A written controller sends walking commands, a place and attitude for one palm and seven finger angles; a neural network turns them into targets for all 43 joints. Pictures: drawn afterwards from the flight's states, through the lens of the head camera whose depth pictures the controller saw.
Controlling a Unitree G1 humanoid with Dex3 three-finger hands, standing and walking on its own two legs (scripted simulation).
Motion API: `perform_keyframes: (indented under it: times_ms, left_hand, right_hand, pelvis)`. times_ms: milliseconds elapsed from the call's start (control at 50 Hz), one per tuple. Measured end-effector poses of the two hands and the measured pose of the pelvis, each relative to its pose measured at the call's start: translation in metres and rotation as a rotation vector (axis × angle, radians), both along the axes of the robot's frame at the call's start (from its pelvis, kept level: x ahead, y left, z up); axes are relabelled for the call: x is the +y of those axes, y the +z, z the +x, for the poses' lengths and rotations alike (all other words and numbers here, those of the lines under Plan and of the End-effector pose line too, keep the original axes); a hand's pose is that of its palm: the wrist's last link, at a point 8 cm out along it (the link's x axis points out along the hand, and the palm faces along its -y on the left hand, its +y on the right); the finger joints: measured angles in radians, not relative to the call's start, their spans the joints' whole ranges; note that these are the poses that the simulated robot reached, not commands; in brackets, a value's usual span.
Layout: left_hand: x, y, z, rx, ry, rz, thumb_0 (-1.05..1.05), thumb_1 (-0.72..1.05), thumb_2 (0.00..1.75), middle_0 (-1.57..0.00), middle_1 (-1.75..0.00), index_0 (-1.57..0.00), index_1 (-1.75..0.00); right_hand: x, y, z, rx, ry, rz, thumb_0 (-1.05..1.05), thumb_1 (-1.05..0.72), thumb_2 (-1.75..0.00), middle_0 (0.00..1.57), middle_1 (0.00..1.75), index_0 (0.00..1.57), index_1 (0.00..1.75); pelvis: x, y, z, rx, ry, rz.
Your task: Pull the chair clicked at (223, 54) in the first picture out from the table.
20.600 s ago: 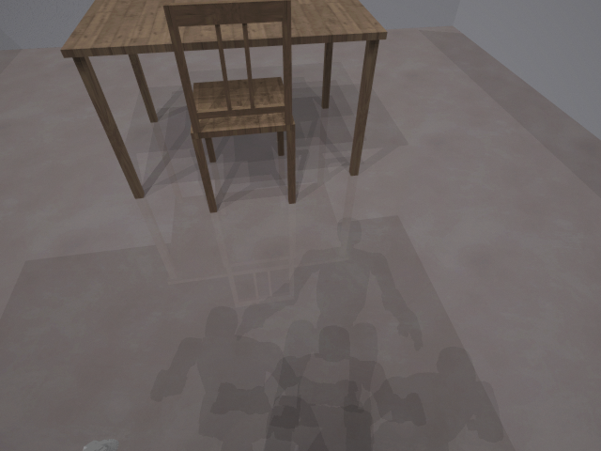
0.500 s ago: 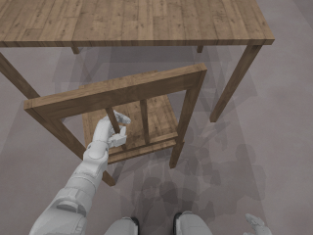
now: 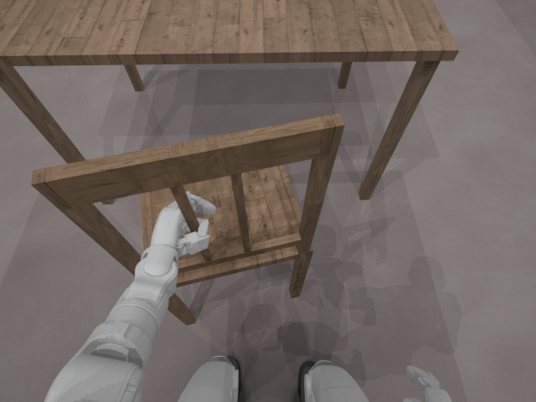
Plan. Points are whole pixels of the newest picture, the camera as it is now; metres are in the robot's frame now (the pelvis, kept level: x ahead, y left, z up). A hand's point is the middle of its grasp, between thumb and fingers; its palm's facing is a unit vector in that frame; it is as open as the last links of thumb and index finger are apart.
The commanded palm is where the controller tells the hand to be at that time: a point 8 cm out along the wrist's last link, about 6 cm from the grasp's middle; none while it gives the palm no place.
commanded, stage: step backward, pulling the chair out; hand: left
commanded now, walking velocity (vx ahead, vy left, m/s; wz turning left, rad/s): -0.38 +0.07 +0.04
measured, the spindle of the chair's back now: (194, 227) +0.40 +0.14 -0.07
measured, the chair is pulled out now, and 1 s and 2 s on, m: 0.30 0.39 0.62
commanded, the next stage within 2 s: stop walking, hand still on the chair in 1.88 s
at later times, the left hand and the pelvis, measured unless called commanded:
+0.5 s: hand (197, 258) +0.33 +0.13 -0.05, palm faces -0.02 -0.98 -0.22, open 5.0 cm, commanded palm +0.31 +0.18 -0.05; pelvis -0.04 +0.00 +0.00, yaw +2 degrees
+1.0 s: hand (190, 286) +0.28 +0.13 -0.04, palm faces -0.07 -0.97 -0.23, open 5.0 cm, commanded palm +0.26 +0.18 -0.04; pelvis -0.10 +0.02 +0.01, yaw +0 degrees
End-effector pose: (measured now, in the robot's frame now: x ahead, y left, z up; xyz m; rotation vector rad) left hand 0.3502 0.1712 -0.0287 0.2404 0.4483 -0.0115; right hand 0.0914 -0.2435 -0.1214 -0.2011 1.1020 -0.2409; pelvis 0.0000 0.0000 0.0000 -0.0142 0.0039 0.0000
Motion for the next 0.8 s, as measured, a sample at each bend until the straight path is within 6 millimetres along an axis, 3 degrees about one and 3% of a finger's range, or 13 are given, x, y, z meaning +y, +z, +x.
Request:
perform_keyframes:
  times_ms: [220,380,580,680,800]
  left_hand:
    - [0.005,0.001,-0.023,0.006,0.006,-0.003,0.01,0.74,0.81,-0.26,-1.17,-0.50,-1.45]
    - [0.005,0.000,-0.034,-0.009,0.033,0.008,0.01,0.73,0.82,-0.27,-1.17,-0.50,-1.45]
    - [0.008,0.003,-0.044,0.026,0.017,-0.015,0.02,0.75,0.80,-0.22,-1.18,-0.50,-1.45]
    - [0.009,0.004,-0.051,0.031,0.026,-0.015,0.02,0.76,0.80,-0.22,-1.17,-0.50,-1.45]
    - [0.008,0.004,-0.059,0.033,0.052,-0.009,0.03,0.75,0.81,-0.24,-1.15,-0.50,-1.45]
  right_hand:
    - [-0.011,0.007,-0.034,0.009,-0.007,-0.058,0.01,-0.90,-0.90,0.20,0.30,0.20,0.30]
    - [-0.011,-0.001,-0.039,-0.013,0.003,-0.018,0.01,-0.90,-0.90,0.20,0.30,0.20,0.30]
    - [-0.010,0.011,-0.054,0.031,0.030,-0.071,0.01,-0.90,-0.90,0.20,0.30,0.20,0.30]
    - [0.001,0.009,-0.056,0.051,0.047,-0.023,0.01,-0.90,-0.90,0.20,0.29,0.20,0.30]
    - [0.004,0.007,-0.060,0.024,0.032,0.011,0.01,-0.90,-0.90,0.20,0.30,0.20,0.30]
  pelvis:
    - [0.009,0.002,-0.022,-0.001,0.002,0.007]
    - [-0.006,-0.004,-0.036,-0.017,0.012,0.010]
    - [0.012,0.004,-0.050,0.012,0.039,0.035]
    - [0.007,0.007,-0.051,0.027,0.024,0.010]
    - [0.001,0.011,-0.069,0.011,0.023,-0.002]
